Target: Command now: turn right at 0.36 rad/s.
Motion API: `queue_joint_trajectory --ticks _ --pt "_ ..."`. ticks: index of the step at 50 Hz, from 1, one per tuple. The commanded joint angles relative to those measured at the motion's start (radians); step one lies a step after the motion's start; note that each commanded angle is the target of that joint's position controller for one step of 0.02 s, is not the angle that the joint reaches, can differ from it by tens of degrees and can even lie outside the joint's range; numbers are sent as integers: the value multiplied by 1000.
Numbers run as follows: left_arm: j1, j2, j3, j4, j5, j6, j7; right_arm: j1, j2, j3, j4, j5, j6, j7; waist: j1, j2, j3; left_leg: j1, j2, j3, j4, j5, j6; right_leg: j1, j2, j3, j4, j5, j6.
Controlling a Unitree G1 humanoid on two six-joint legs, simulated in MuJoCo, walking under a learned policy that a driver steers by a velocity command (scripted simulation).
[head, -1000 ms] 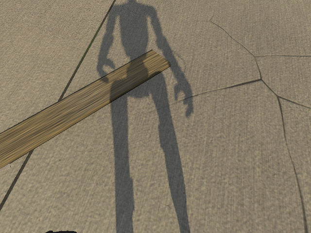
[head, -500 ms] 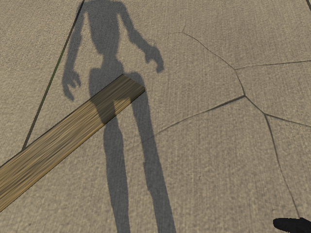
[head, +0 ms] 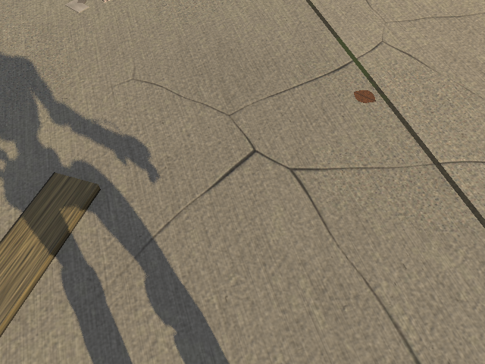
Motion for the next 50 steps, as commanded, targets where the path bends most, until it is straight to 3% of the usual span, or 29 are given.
queue_joint_trajectory --ticks 1,2,3,4,5,6,7,10,12,16,20,22,23,24,25,26,27,28,31,35,38,41,44,46,47,48,49,50 --pt "96 250 60 -71 38 -21 11 -44 -81 -21 -88 -25 -16 2 53 -284 -124 -292 -70 -98 419 -422 -36 163 -393 479 -261 469 -310" --pt "66 208 49 -67 51 -41 6 -79 -121 -34 -84 -6 -12 -7 60 -196 -107 -269 -47 -157 515 -353 -27 114 -326 402 -281 373 -289" --pt "8 172 38 -59 41 -56 4 -49 -118 -40 -66 2 -5 -10 24 -171 -89 -264 -39 -173 531 -269 -20 103 -259 322 -276 321 -228" --pt "-36 138 27 -59 27 -63 6 -11 -107 -41 -31 -4 3 -17 5 -148 -98 -254 -34 -176 539 -207 -27 115 -217 270 -267 302 -184" --pt "-63 110 14 -57 17 -68 9 15 -106 -42 -16 -13 8 -20 -8 -159 -97 -228 -36 -174 554 -152 -40 104 -198 231 -262 372 -174" --pt "-67 83 1 -53 19 -71 12 27 -98 -41 -10 -11 8 -19 -17 -156 -109 -184 -38 -175 562 -116 -49 95 -182 204 -256 431 -174" --pt "-42 64 -4 -40 19 -74 14 47 -88 -38 -2 -8 4 -13 -15 -150 -136 -175 -36 -166 527 -75 -54 129 -166 191 -271 331 -172" --pt "50 112 13 4 6 -74 20 -46 -86 -27 -26 9 -17 5 57 -183 -67 -257 -34 -151 332 -44 -39 224 -188 296 -374 -105 -183" --pt "69 133 21 19 7 -79 23 -77 -91 -24 -36 13 -37 14 72 -170 -35 -267 -30 -161 230 -62 -20 259 -220 342 -400 -140 -195" --pt "76 151 32 43 -5 -98 16 -68 -78 -15 -20 15 -73 30 78 -137 -18 -197 -30 -144 101 -81 14 240 -229 340 -414 -136 -210" --pt "69 155 35 61 -17 -101 1 -48 -70 -6 -7 22 -96 44 58 -120 -16 -69 -49 -115 -4 -47 52 162 -216 320 -401 -135 -209" --pt "45 142 31 64 -23 -96 -4 23 -67 -6 25 19 -104 47 6 -98 -37 99 -75 -87 -94 39 72 75 -182 277 -347 -131 -183" --pt "42 117 23 66 -18 -95 -6 92 -77 -12 54 19 -105 44 -26 -89 -61 213 -82 -89 -109 40 79 15 -153 253 -295 -127 -162" --pt "24 69 8 62 -9 -99 -9 187 -100 -19 80 21 -105 37 -68 -63 -89 352 -27 -159 -125 10 100 -83 -110 201 -184 -117 -123" --pt "-11 -7 -14 33 5 -110 -12 281 -175 -33 94 12 -106 26 -96 117 -115 491 158 -424 -228 -128 171 -263 7 61 125 -130 -47" --pt "-25 40 -2 -14 -11 -128 -5 325 -265 -57 100 4 -108 34 -105 281 -97 535 315 -760 -352 -331 310 -487 73 18 378 -279 -10" --pt "-16 115 18 -2 -25 -141 -3 277 -189 -35 82 5 -115 34 -90 164 -41 501 311 -766 -368 -435 321 -567 7 88 512 -248 -13" --pt "-5 126 23 10 -31 -147 -9 230 -142 -20 65 5 -119 33 -65 144 -2 477 262 -681 -372 -410 284 -598 -24 90 545 -148 -21" --pt "-22 89 21 21 -7 -148 -16 166 -104 -2 45 -4 -117 33 -29 92 25 371 173 -477 -409 -108 230 -543 -85 71 482 50 -5" --pt "-79 37 5 0 -3 -144 -17 195 -118 -3 56 -2 -112 22 -35 71 13 317 107 -298 -427 238 222 -472 -73 17 307 217 41" --pt "-176 2 -12 -29 -10 -151 -28 241 -131 -4 71 6 -106 13 -68 74 30 272 80 -222 -438 285 205 -372 -44 -15 104 349 44" --pt "-251 4 -16 -54 -18 -156 -46 296 -144 -7 93 14 -98 10 -87 69 58 311 119 -226 -434 270 209 -341 -26 -15 0 389 28" --pt "-269 32 -9 -70 -20 -161 -60 304 -156 -15 106 21 -85 8 -58 75 57 411 167 -229 -378 384 191 -328 -17 -1 -55 320 -15" --pt "-188 74 10 -54 -13 -160 -57 298 -177 -24 106 20 -76 4 1 98 -17 445 166 -224 -247 695 172 -175 28 -27 -61 241 -52" --pt "-45 111 32 -16 -13 -158 -47 284 -173 -21 103 17 -69 3 85 92 -107 409 130 -200 -79 824 151 24 54 -48 -86 251 -83" --pt "138 157 51 25 -7 -154 -33 274 -147 -8 85 4 -69 2 168 69 -241 227 87 -188 164 675 120 343 -38 37 -40 262 -127" --pt "237 269 74 46 18 -151 -27 407 -6 34 53 -2 -85 11 119 -192 -436 -190 -80 -149 594 124 50 773 -339 497 -68 72 -278" --pt "253 175 51 49 14 -148 -27 392 -54 26 82 17 -106 17 142 -238 -522 -284 -123 -297 739 -314 52 755 -402 740 -234 -54 -293"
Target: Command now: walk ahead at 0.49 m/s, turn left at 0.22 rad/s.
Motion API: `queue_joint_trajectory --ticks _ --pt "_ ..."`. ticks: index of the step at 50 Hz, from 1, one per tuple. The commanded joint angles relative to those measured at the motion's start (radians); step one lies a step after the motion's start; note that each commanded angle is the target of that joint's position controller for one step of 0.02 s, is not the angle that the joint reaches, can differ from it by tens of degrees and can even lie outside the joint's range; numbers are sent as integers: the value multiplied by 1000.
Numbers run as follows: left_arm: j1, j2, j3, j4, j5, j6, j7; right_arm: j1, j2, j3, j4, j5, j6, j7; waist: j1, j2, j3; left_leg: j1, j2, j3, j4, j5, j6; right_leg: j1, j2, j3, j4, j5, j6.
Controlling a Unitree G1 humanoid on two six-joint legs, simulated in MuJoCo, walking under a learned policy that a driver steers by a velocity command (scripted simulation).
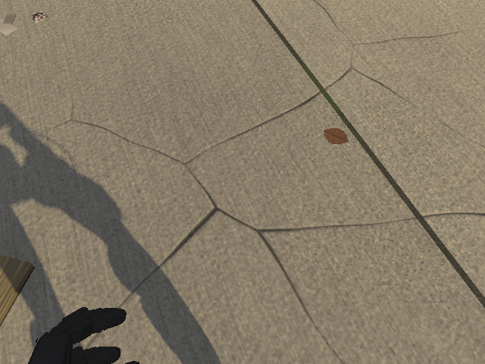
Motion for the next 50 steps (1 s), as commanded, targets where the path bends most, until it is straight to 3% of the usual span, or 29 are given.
queue_joint_trajectory --ticks 1,2,3,5,7,9,14,19,20,22,23,24,25,26,27,28,29,30,31,32,35,40,42,44,46,47,48,49,50 --pt "374 175 62 40 7 5 20 -31 -156 -29 -111 39 -47 10 205 -172 -316 -679 4 -110 614 -26 26 822 -391 626 -267 -287 -197" --pt "304 149 53 40 1 5 23 -98 -153 -29 -132 40 -49 7 174 -116 -198 -677 56 -73 577 63 30 663 -354 486 -295 -226 -167" --pt "248 120 45 48 3 1 20 -126 -135 -30 -137 24 -44 3 140 -78 -121 -644 86 -63 520 127 25 527 -313 386 -335 -153 -150" --pt "182 92 43 60 13 -20 15 -68 -95 -34 -115 19 -12 -1 75 -117 -78 -527 127 -71 470 205 15 370 -261 249 -410 -80 -134" --pt "160 92 47 82 12 -37 14 -57 -59 -33 -113 19 14 -5 51 -98 -41 -524 132 -70 448 235 1 308 -257 156 -456 -5 -141" --pt "163 108 54 104 18 -44 19 -104 -59 -36 -136 13 25 -10 51 -79 -6 -586 133 -86 388 311 -11 306 -254 84 -476 46 -141" --pt "200 149 64 137 15 -32 40 -251 -38 -27 -186 5 5 21 98 -40 27 -608 111 -24 87 557 -8 379 -229 -67 -485 127 -116" --pt "288 189 79 181 -8 5 48 -403 -29 -16 -269 6 3 53 157 -19 71 -683 96 43 -72 501 30 575 -289 -119 -430 201 -104" --pt "293 196 82 186 -13 14 49 -415 -34 -18 -285 6 3 59 154 -26 69 -683 85 61 -87 458 42 611 -298 -128 -401 261 -96" --pt "275 223 89 183 -20 30 53 -388 -60 -31 -303 6 8 66 118 -60 20 -591 29 117 -98 356 77 650 -299 -157 -288 568 -73" --pt "265 238 93 179 -24 39 57 -331 -85 -45 -299 7 12 65 80 -81 -30 -501 -12 148 -91 302 99 656 -294 -168 -184 739 -62" --pt "250 243 92 174 -28 47 59 -211 -125 -69 -276 11 15 60 8 -83 -98 -341 -60 168 -114 290 128 622 -272 -186 -12 823 -43" --pt "242 226 82 168 -27 46 62 -38 -187 -105 -233 13 21 45 -83 -51 -186 -63 -85 132 -177 344 170 476 -229 -204 234 713 -2" --pt "320 109 45 124 14 31 57 30 -307 -135 -217 15 26 24 -32 188 -279 308 160 -299 -190 306 305 59 -110 -189 609 10 63" --pt "311 78 22 96 6 -12 43 9 -305 -121 -259 11 8 32 -1 207 -436 470 319 -811 -386 123 453 -182 55 57 826 -512 84" --pt "175 169 45 70 -37 -39 31 -1 -218 -96 -257 1 -6 40 -56 91 -355 431 303 -718 -451 127 382 -292 -5 152 848 -441 59" --pt "136 165 41 52 -47 -54 29 -45 -188 -86 -254 1 -16 40 -29 62 -231 299 269 -576 -449 196 342 -311 -47 140 779 -351 37" --pt "140 157 41 64 -24 -58 37 -116 -155 -76 -264 5 -18 38 22 -8 -154 147 223 -458 -447 306 306 -257 -90 136 684 -284 38" --pt "155 166 49 74 -1 -50 43 -168 -121 -64 -280 -3 -19 33 60 -3 -115 32 188 -377 -466 404 288 -184 -117 137 615 -233 45" --pt "175 168 52 74 3 -37 41 -190 -121 -62 -296 -14 -19 29 85 36 -107 -45 174 -355 -484 476 295 -124 -125 140 589 -211 58" --pt "169 132 46 70 16 -11 41 -181 -144 -69 -294 -6 -24 12 97 22 -88 -148 130 -255 -509 597 291 -88 -114 109 453 -141 107" --pt "-13 87 24 17 16 -12 35 -125 -173 -79 -270 0 -2 -15 35 74 -50 -228 40 -155 -445 672 202 5 -17 74 61 157 134" --pt "-45 100 28 4 7 -15 26 -88 -178 -83 -255 4 14 -21 19 95 -71 -210 49 -194 -403 655 176 53 20 80 -6 211 127" --pt "-39 128 40 1 5 -16 20 -85 -163 -81 -254 8 26 -29 30 108 -86 -150 67 -262 -332 618 156 67 29 116 -64 180 110" --pt "13 157 54 12 8 -23 17 -123 -152 -81 -272 4 34 -38 66 132 -103 -102 78 -328 -238 630 133 105 22 137 -98 125 80" --pt "73 164 60 26 15 -29 20 -161 -139 -77 -289 6 36 -39 105 129 -125 -108 48 -326 -161 622 105 185 11 122 -155 186 59" --pt "138 196 68 30 33 -34 27 -161 -95 -63 -310 -1 33 -36 129 76 -212 -155 -15 -290 0 535 65 360 -77 170 -160 356 14" --pt "197 242 70 24 47 -28 36 -68 -25 -41 -322 -28 33 -34 98 -143 -332 -352 -123 -187 281 -36 9 639 -308 375 -74 799 -72" --pt "235 254 76 48 33 -6 29 125 -69 -40 -316 3 31 -25 34 -366 -470 -545 -149 -153 539 -294 -31 805 -519 725 -104 681 -267"
Over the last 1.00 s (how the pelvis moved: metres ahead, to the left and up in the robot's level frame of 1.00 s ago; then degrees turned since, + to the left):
0.31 -0.02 -0.01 -1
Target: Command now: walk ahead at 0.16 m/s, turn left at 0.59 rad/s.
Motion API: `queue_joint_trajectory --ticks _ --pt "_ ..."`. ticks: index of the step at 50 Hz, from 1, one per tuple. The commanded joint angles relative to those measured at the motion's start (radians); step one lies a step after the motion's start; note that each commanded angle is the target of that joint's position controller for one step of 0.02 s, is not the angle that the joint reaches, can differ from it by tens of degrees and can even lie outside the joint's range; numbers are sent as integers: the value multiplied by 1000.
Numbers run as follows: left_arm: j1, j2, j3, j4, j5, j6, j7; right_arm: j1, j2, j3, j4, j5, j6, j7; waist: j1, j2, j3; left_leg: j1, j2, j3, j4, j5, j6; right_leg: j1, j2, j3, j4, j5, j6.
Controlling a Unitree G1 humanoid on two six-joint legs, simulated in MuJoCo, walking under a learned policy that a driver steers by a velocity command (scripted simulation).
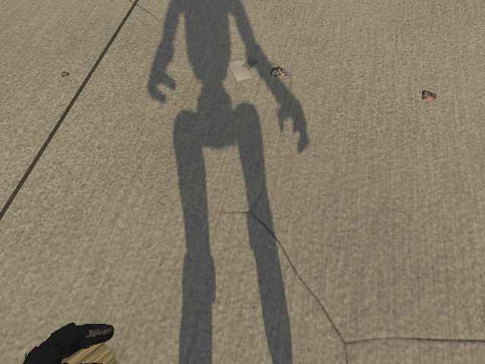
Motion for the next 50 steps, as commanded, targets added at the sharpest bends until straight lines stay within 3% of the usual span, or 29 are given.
queue_joint_trajectory --ticks 1,2,3,4,5,7,10,13,16,18,19,20,21,22,23,25,28,31,35,38,39,40,41,42,43,44,46,48,50 --pt "162 170 52 -50 -11 24 7 211 -135 -14 -56 20 -3 5 44 -212 -395 -422 55 11 565 -121 -82 697 -498 610 -92 365 -297" --pt "120 114 35 -68 -12 40 15 80 -171 -27 -74 19 16 1 78 -135 -282 -453 83 65 579 -41 -101 598 -424 436 -110 228 -242" --pt "80 95 23 -69 -7 55 19 23 -168 -31 -82 15 36 -6 73 -85 -213 -438 112 88 548 10 -112 483 -367 335 -137 154 -215" --pt "48 96 21 -63 -7 65 24 -6 -156 -33 -99 11 51 -11 59 -96 -150 -415 137 100 501 39 -114 379 -331 268 -165 108 -208" --pt "40 117 27 -52 -1 70 27 -1 -120 -25 -104 13 61 -9 45 -128 -110 -351 144 133 444 64 -112 283 -290 191 -202 90 -197" --pt "42 127 35 -37 4 70 33 3 -69 -12 -111 11 61 -10 47 -155 -108 -310 141 174 347 81 -111 266 -277 116 -231 140 -216" --pt "45 152 47 -23 -8 75 39 -47 -59 -4 -135 -1 56 -4 65 -135 -158 -288 178 178 222 138 -104 324 -336 84 -235 202 -250" --pt "27 171 52 -16 -15 90 38 -81 -57 2 -147 -3 58 10 72 -140 -156 -192 180 200 95 186 -82 280 -335 37 -252 108 -245" --pt "48 170 45 16 -33 98 19 -81 -43 10 -138 -13 55 21 70 -134 -141 -94 143 219 -83 193 -50 269 -320 40 -232 19 -234" --pt "31 117 19 39 -48 98 5 -16 -18 15 -94 -25 48 27 21 -116 -135 94 120 239 -359 350 -14 197 -272 16 -168 -58 -170" --pt "82 59 -4 64 -42 90 -8 -11 -38 15 -92 -34 46 24 29 -77 -140 219 171 167 -450 442 11 121 -226 -8 -131 -144 -82" --pt "123 7 -24 58 -1 83 -24 -12 -124 5 -109 -43 47 11 81 138 -171 282 395 -75 -468 662 68 49 -131 -96 68 -371 15" --pt "128 49 -9 60 -18 89 -13 -108 -128 9 -117 -68 36 14 90 244 -130 18 473 -97 -505 506 200 103 -106 -52 126 -502 49" --pt "102 125 9 68 -29 99 -3 -191 -85 18 -138 -70 18 20 82 189 -72 -53 403 -27 -530 389 193 151 -109 -28 192 -440 65" --pt "101 145 23 71 -36 106 3 -215 -93 13 -125 -64 4 19 85 207 -43 -48 367 22 -523 384 166 106 -83 -45 244 -398 69" --pt "132 177 46 92 -35 125 22 -199 -112 3 -105 -44 -9 11 68 192 -31 -1 387 43 -490 577 175 23 -81 -16 422 -438 85" --pt "155 135 50 85 -55 135 29 -174 -87 3 -86 -28 -4 -4 64 129 -66 101 418 81 -443 787 206 -61 -80 2 545 -465 97" --pt "122 87 35 61 -52 144 24 -204 -79 -4 -81 -26 10 -13 50 123 -89 131 412 131 -423 778 201 -25 -94 -37 422 -427 103" --pt "129 101 35 28 -52 152 1 -208 -113 -22 -61 -19 23 -12 47 141 -124 139 443 145 -394 807 204 78 -78 -92 267 -382 74" --pt "217 110 45 43 -46 154 -10 -232 -116 -27 -40 9 26 -13 103 127 -126 68 415 211 -295 695 122 241 -38 -134 5 -175 5" --pt "233 154 60 42 -37 153 -1 -178 -88 -24 -16 6 23 -10 96 25 -116 -23 355 284 -174 515 40 336 -61 -40 -102 6 -38" --pt "274 293 94 35 -39 149 22 -194 -13 -1 -59 -47 18 -2 72 -305 -126 -329 207 392 128 43 -81 513 -322 335 -130 324 -176" --pt "328 303 93 24 -12 125 8 -312 -36 -4 -101 -37 6 -4 160 -267 -157 -487 99 231 319 -169 -91 512 -434 546 -204 133 -366" --pt "322 267 82 24 -10 99 1 -334 -70 -16 -100 -9 -5 2 159 -156 -131 -552 133 156 370 -98 -67 516 -402 535 -255 -182 -352" --pt "288 224 72 25 -31 83 6 -335 -88 -25 -90 4 -13 8 135 -118 -72 -593 163 139 340 13 -42 502 -354 493 -280 -430 -292" --pt "255 190 60 20 -48 79 15 -327 -98 -32 -70 2 -21 7 123 -100 -25 -612 177 141 298 104 -36 484 -324 465 -306 -529 -248" --pt "245 168 46 12 -47 77 33 -311 -93 -35 -57 -12 -40 9 106 -133 -3 -565 173 142 223 250 -47 455 -271 417 -350 -508 -212" --pt "273 173 47 10 -36 66 42 -303 -76 -33 -44 -11 -63 16 105 -117 -14 -544 157 149 137 353 -60 475 -249 371 -359 -388 -206" --pt "293 181 51 11 -37 57 45 -310 -58 -29 -38 -13 -78 21 109 -109 -18 -514 144 151 32 416 -75 472 -229 330 -352 -298 -201"
Over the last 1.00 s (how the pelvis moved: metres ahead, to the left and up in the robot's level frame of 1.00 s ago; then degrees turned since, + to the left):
0.55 0.11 0.00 33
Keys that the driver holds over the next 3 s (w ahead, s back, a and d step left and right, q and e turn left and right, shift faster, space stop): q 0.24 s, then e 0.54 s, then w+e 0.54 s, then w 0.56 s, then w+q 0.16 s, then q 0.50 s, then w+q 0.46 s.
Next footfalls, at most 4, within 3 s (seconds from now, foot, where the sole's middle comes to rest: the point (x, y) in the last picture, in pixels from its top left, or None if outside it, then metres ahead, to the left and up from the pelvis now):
0.38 left None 0.09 0.14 -0.76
0.78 right None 0.08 -0.10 -0.76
1.30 left None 0.34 0.08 -0.76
1.76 right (344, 331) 0.52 -0.28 -0.76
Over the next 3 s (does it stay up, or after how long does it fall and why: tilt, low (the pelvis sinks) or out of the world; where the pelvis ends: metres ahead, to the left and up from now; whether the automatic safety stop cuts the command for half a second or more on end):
stays up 0.85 -0.27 0.03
